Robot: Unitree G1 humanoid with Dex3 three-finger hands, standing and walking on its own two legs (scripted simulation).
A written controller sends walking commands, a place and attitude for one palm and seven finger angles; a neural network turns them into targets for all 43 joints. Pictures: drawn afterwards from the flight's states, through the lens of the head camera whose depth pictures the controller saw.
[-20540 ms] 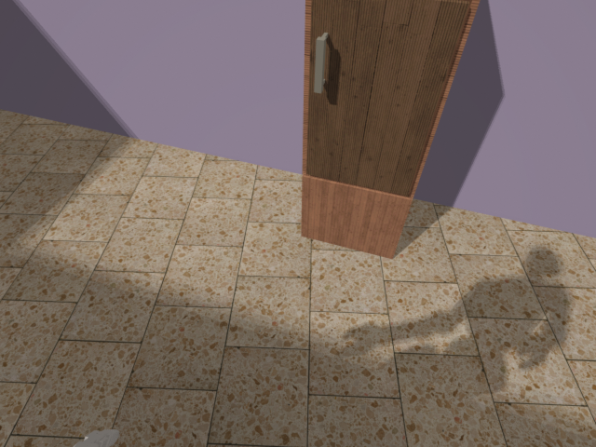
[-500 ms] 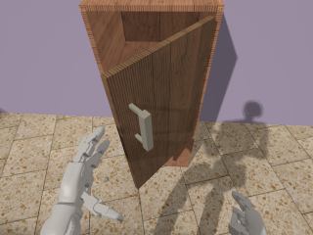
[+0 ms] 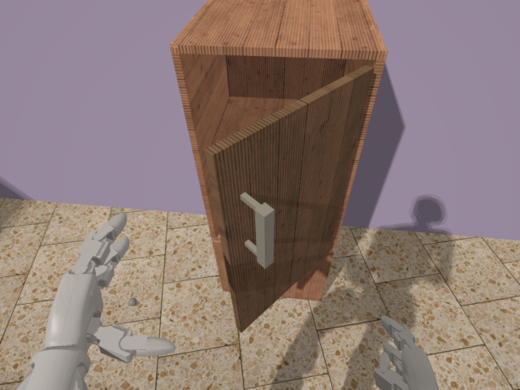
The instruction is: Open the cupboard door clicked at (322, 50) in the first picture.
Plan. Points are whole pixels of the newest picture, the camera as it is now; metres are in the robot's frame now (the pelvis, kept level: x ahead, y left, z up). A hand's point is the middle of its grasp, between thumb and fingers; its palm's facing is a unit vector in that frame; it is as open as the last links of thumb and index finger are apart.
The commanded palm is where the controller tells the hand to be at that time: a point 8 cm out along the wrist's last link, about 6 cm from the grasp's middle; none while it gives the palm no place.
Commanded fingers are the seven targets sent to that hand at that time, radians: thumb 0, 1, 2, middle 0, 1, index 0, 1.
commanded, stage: draw the hand back to the body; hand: left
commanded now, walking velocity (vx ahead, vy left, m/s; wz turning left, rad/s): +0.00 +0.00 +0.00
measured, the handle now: (256, 231) +0.36 +0.05 +0.06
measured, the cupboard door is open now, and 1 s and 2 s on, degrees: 50 50 50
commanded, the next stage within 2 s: step back with the hand held close in 0.94 s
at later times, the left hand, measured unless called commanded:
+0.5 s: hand (59, 271) +0.20 +0.25 +0.17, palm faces +0.41 -0.82 -0.40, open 9.8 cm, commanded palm +0.15 +0.30 +0.18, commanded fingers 0.00 0.83 0.87 -0.20 -0.30 -0.20 -0.30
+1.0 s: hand (56, 270) +0.20 +0.25 +0.18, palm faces +0.44 -0.81 -0.40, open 7.5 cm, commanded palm +0.15 +0.29 +0.19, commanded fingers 0.00 0.90 0.90 -0.20 -0.30 -0.20 -0.30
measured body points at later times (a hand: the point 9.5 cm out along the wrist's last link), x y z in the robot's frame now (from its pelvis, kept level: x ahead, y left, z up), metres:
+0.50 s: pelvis +0.01 +0.00 +0.02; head -0.01 -0.02 +0.47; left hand +0.17 +0.29 +0.19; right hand +0.20 -0.21 -0.06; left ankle -0.01 +0.11 -0.72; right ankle -0.02 -0.12 -0.72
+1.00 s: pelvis +0.00 -0.01 +0.02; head -0.01 -0.03 +0.47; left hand +0.17 +0.29 +0.20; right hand +0.19 -0.23 -0.06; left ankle -0.01 +0.11 -0.72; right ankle -0.02 -0.12 -0.72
